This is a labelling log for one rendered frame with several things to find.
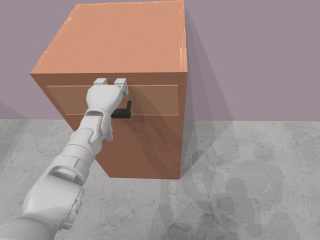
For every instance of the left robot upper arm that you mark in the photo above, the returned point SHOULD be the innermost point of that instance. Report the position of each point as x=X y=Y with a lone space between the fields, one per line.
x=53 y=206

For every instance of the handle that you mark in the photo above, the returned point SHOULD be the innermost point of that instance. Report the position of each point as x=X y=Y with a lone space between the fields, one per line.
x=122 y=113

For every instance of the cabinet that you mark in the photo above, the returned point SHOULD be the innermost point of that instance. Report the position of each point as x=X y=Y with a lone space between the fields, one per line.
x=143 y=42

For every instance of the left robot forearm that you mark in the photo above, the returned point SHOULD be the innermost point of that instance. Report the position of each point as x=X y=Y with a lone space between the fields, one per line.
x=77 y=156

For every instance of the drawer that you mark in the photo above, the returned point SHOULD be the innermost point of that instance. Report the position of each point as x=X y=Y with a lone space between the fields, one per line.
x=145 y=99

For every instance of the robot left hand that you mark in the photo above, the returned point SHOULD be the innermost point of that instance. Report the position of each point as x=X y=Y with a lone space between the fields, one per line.
x=107 y=97

